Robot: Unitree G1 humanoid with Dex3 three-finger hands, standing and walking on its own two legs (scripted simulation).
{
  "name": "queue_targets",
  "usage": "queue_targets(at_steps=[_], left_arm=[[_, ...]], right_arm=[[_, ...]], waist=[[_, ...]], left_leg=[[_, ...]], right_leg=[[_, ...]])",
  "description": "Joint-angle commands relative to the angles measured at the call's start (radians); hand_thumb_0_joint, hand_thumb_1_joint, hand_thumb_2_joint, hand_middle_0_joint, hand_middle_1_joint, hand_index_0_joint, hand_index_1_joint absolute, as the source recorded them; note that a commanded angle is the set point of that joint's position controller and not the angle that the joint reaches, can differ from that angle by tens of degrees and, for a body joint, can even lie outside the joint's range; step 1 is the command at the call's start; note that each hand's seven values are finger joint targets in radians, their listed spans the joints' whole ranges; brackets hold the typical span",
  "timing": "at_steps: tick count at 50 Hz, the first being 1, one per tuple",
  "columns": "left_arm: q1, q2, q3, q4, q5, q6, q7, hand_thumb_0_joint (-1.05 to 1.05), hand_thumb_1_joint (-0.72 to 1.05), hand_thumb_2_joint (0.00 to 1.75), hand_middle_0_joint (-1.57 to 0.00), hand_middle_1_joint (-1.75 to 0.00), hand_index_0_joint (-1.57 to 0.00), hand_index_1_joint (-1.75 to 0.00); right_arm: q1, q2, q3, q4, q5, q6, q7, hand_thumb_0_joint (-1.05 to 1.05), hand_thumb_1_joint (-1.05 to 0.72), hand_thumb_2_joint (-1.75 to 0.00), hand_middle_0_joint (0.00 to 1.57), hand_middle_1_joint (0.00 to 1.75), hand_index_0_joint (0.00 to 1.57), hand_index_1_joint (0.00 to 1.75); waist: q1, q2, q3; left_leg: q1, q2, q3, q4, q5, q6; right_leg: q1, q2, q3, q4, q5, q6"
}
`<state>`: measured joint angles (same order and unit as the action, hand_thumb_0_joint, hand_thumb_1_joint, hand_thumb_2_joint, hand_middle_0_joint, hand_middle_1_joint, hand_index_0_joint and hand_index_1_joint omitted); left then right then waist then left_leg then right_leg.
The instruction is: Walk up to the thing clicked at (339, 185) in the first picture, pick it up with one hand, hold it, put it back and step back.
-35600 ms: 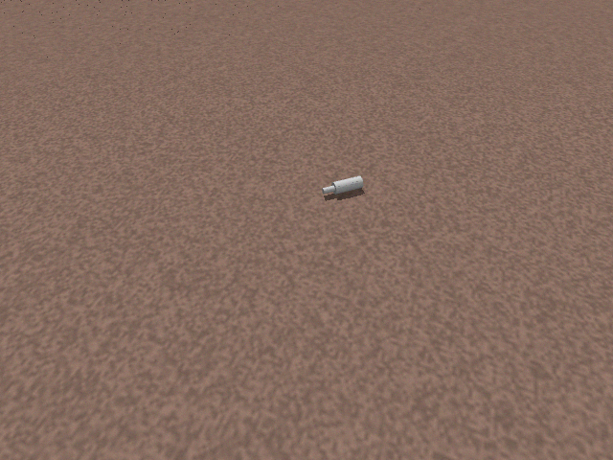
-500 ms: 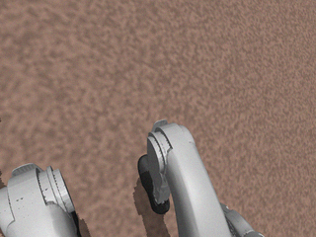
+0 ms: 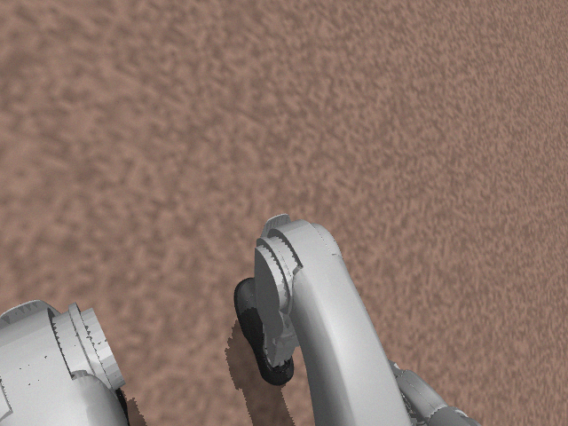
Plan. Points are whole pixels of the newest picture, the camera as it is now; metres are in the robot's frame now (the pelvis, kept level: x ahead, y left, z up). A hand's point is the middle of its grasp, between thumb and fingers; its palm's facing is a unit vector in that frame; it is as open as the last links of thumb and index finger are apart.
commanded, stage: rest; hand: left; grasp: from above
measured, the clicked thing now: out of the picture +0.46 +0.38 -0.27
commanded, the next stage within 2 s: open in 0.22 s
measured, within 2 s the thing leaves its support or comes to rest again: rests again in 0.72 s
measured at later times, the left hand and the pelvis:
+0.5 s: hand out of the picture +0.46 +0.35 -0.24, palm faces -0.45 -0.15 -0.88, open 8.7 cm; pelvis +0.00 +0.00 +0.00, yaw -1 degrees
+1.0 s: hand out of the picture +0.46 +0.35 -0.23, palm faces -0.45 -0.15 -0.88, open 12.3 cm; pelvis +0.00 +0.00 +0.00, yaw -1 degrees
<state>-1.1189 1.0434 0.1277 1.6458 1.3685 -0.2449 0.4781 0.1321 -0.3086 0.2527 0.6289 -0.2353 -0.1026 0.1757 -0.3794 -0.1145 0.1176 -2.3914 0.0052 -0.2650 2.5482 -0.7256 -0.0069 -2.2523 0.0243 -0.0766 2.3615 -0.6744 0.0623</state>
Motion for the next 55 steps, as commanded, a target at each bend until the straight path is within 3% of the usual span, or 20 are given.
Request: queue_targets(at_steps=[1,6,7,9,11,16,17,20,24,25,26,28,35,36,48,49,51,52,53,55], left_arm=[[-0.303,0.256,0.020,-0.150,-0.019,-0.008,0.046,0.00,0.85,0.41,-1.16,-0.37,-1.18,-0.34],[-0.269,0.271,0.028,-0.111,-0.019,-0.009,0.051,0.00,0.82,0.40,-1.14,-0.36,-1.16,-0.34],[-0.270,0.240,0.005,-0.119,-0.021,-0.011,0.047,0.00,0.82,0.43,-1.14,-0.38,-1.16,-0.36],[-0.281,0.258,0.018,-0.107,-0.024,-0.011,0.046,0.00,0.82,0.41,-1.13,-0.39,-1.15,-0.36],[-0.287,0.257,0.005,-0.149,-0.026,-0.014,0.046,0.00,0.80,0.42,-1.13,-0.37,-1.15,-0.35],[-0.255,0.290,0.039,-0.101,-0.021,-0.015,0.059,0.00,0.79,0.44,-1.12,-0.38,-1.14,-0.36],[-0.279,0.249,0.003,-0.121,-0.033,-0.021,0.056,0.00,0.71,0.44,-1.04,-0.41,-1.06,-0.39],[-0.274,0.287,0.026,-0.118,-0.022,-0.018,0.057,0.00,0.47,0.43,-0.81,-0.45,-0.83,-0.43],[-0.253,0.275,0.024,-0.104,-0.019,-0.016,0.055,0.00,0.20,0.46,-0.65,-0.49,-0.67,-0.47],[-0.281,0.305,0.039,-0.140,-0.023,-0.021,0.063,0.00,0.16,0.48,-0.62,-0.52,-0.64,-0.50],[-0.299,0.280,0.006,-0.158,-0.023,-0.022,0.060,0.00,0.13,0.48,-0.59,-0.53,-0.62,-0.50],[-0.228,0.255,0.003,-0.046,-0.030,-0.008,0.058,0.00,0.07,0.50,-0.53,-0.57,-0.56,-0.55],[-0.239,0.282,0.020,-0.071,-0.037,-0.007,0.044,0.00,-0.09,0.64,-0.40,-0.70,-0.42,-0.68],[-0.225,0.251,-0.001,-0.049,-0.042,-0.007,0.038,0.00,-0.11,0.66,-0.38,-0.72,-0.40,-0.70],[-0.256,0.265,-0.008,-0.081,-0.032,-0.023,0.043,0.00,-0.34,0.85,-0.21,-0.88,-0.22,-0.87],[-0.263,0.284,0.009,-0.079,-0.030,-0.023,0.043,0.00,-0.32,0.83,-0.20,-0.90,-0.22,-0.88],[-0.259,0.273,-0.004,-0.080,-0.036,-0.019,0.043,0.00,-0.37,0.87,-0.18,-0.91,-0.19,-0.90],[-0.265,0.249,-0.023,-0.093,-0.035,-0.018,0.039,0.00,-0.38,0.88,-0.16,-0.94,-0.17,-0.92],[-0.269,0.291,0.012,-0.112,-0.039,-0.019,0.044,0.00,-0.39,0.89,-0.15,-0.95,-0.16,-0.93],[-0.249,0.271,-0.003,-0.094,-0.040,-0.015,0.040,0.00,-0.41,0.92,-0.13,-0.97,-0.14,-0.95]], right_arm=[[0.187,-0.334,-0.100,0.005,-0.003,0.002,-0.010,0.00,-0.89,-0.90,0.20,0.30,0.20,0.30],[0.186,-0.338,-0.091,0.001,-0.006,-0.008,-0.004,0.00,-0.90,-0.90,0.20,0.30,0.20,0.30],[0.181,-0.329,-0.090,-0.001,-0.004,-0.011,-0.002,0.00,-0.90,-0.90,0.20,0.30,0.20,0.30],[0.188,-0.339,-0.088,0.003,-0.006,-0.017,0.003,0.00,-0.90,-0.90,0.20,0.30,0.20,0.30],[0.184,-0.335,-0.087,0.007,-0.005,-0.019,0.002,0.00,-0.90,-0.90,0.20,0.30,0.20,0.30],[0.181,-0.343,-0.074,0.004,-0.011,-0.017,0.005,0.00,-0.90,-0.90,0.20,0.30,0.20,0.30],[0.169,-0.342,-0.078,-0.003,-0.008,-0.020,0.004,0.00,-0.89,-0.90,0.20,0.30,0.20,0.30],[0.178,-0.350,-0.080,-0.001,-0.010,-0.026,0.007,0.00,-0.89,-0.90,0.20,0.30,0.20,0.30],[0.177,-0.349,-0.079,0.001,-0.012,-0.027,0.014,0.00,-0.89,-0.90,0.20,0.30,0.20,0.30],[0.170,-0.346,-0.077,0.004,-0.010,-0.025,0.010,0.00,-0.89,-0.90,0.20,0.30,0.20,0.30],[0.163,-0.343,-0.072,-0.005,-0.010,-0.027,0.011,0.00,-0.89,-0.90,0.20,0.30,0.20,0.30],[0.163,-0.349,-0.076,0.001,-0.008,-0.028,0.013,0.00,-0.89,-0.90,0.20,0.30,0.20,0.30],[0.172,-0.355,-0.069,-0.002,-0.009,-0.024,0.012,0.00,-0.89,-0.90,0.20,0.30,0.20,0.30],[0.163,-0.350,-0.068,-0.008,-0.007,-0.025,0.011,0.00,-0.89,-0.90,0.20,0.30,0.20,0.30],[0.162,-0.353,-0.068,-0.007,-0.006,-0.026,0.004,0.00,-0.89,-0.90,0.20,0.30,0.20,0.30],[0.167,-0.357,-0.067,-0.006,-0.006,-0.025,0.004,0.00,-0.89,-0.90,0.20,0.30,0.20,0.30],[0.155,-0.349,-0.067,-0.004,-0.006,-0.026,0.004,0.00,-0.89,-0.90,0.20,0.30,0.20,0.30],[0.158,-0.349,-0.066,-0.008,-0.006,-0.030,0.007,0.00,-0.89,-0.90,0.20,0.30,0.20,0.30],[0.165,-0.359,-0.068,-0.002,-0.006,-0.026,0.004,0.00,-0.89,-0.90,0.20,0.30,0.20,0.30],[0.159,-0.352,-0.069,-0.006,-0.008,-0.028,0.006,0.00,-0.89,-0.90,0.20,0.30,0.20,0.30]], waist=[[-0.032,0.610,-0.669],[-0.036,0.576,-0.644],[-0.038,0.573,-0.650],[-0.058,0.568,-0.627],[-0.034,0.596,-0.659],[-0.049,0.562,-0.637],[-0.051,0.572,-0.632],[-0.045,0.601,-0.633],[-0.057,0.583,-0.616],[-0.040,0.601,-0.661],[-0.039,0.620,-0.675],[-0.053,0.564,-0.604],[-0.052,0.559,-0.625],[-0.052,0.540,-0.610],[-0.052,0.549,-0.600],[-0.053,0.560,-0.598],[-0.043,0.560,-0.617],[-0.057,0.558,-0.603],[-0.042,0.574,-0.635],[-0.043,0.570,-0.619]], left_leg=[[0.614,0.030,0.118,-0.293,0.295,-0.006],[0.587,0.030,0.122,-0.277,0.278,0.000],[0.590,0.032,0.122,-0.277,0.285,0.002],[0.591,0.034,0.118,-0.270,0.279,0.003],[0.624,0.034,0.119,-0.273,0.307,-0.002],[0.582,0.036,0.113,-0.255,0.319,0.001],[0.581,0.034,0.113,-0.262,0.304,-0.001],[0.613,0.039,0.105,-0.276,0.289,-0.006],[0.603,0.039,0.112,-0.262,0.302,-0.002],[0.608,0.040,0.110,-0.266,0.304,-0.003],[0.616,0.038,0.111,-0.268,0.317,-0.004],[0.574,0.038,0.110,-0.263,0.278,0.001],[0.576,0.037,0.102,-0.274,0.288,-0.001],[0.553,0.036,0.108,-0.269,0.269,0.003],[0.562,0.037,0.109,-0.261,0.265,0.001],[0.564,0.037,0.106,-0.267,0.267,-0.002],[0.567,0.038,0.109,-0.263,0.258,0.001],[0.567,0.037,0.113,-0.257,0.267,0.001],[0.586,0.038,0.103,-0.273,0.279,-0.005],[0.564,0.037,0.109,-0.273,0.259,-0.002]], right_leg=[[0.296,0.037,-0.175,-0.150,0.294,-0.084],[0.308,0.040,-0.173,-0.156,0.285,-0.082],[0.313,0.044,-0.173,-0.158,0.293,-0.079],[0.302,0.043,-0.177,-0.156,0.287,-0.076],[0.313,0.044,-0.175,-0.155,0.303,-0.078],[0.330,0.047,-0.183,-0.155,0.316,-0.077],[0.315,0.047,-0.181,-0.155,0.306,-0.081],[0.302,0.045,-0.185,-0.147,0.289,-0.077],[0.310,0.047,-0.181,-0.146,0.303,-0.074],[0.336,0.049,-0.179,-0.153,0.308,-0.076],[0.335,0.048,-0.180,-0.150,0.320,-0.078],[0.301,0.047,-0.185,-0.150,0.293,-0.075],[0.323,0.045,-0.185,-0.152,0.298,-0.074],[0.325,0.049,-0.180,-0.158,0.286,-0.074],[0.308,0.049,-0.182,-0.161,0.279,-0.076],[0.304,0.045,-0.184,-0.159,0.276,-0.077],[0.313,0.048,-0.181,-0.160,0.274,-0.077],[0.310,0.048,-0.180,-0.161,0.284,-0.074],[0.320,0.045,-0.186,-0.158,0.287,-0.077],[0.317,0.048,-0.183,-0.159,0.273,-0.076]])
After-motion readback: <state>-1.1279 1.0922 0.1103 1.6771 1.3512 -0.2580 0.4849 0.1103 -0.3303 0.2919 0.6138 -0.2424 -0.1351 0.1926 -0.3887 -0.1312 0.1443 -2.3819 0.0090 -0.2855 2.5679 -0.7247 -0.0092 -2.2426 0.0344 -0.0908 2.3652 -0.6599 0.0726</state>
